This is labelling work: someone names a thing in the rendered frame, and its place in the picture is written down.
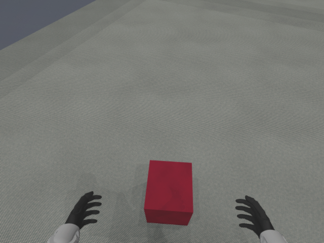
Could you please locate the robot left forearm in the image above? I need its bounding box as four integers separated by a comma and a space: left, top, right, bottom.
47, 223, 80, 243

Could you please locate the right robot hand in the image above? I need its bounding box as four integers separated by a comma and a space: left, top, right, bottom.
235, 195, 274, 239

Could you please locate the robot right forearm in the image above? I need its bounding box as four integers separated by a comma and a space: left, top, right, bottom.
260, 230, 288, 243

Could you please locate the left robot hand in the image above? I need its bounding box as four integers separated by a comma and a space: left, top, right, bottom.
65, 191, 102, 229

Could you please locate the carton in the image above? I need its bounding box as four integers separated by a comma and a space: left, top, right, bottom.
144, 160, 193, 226

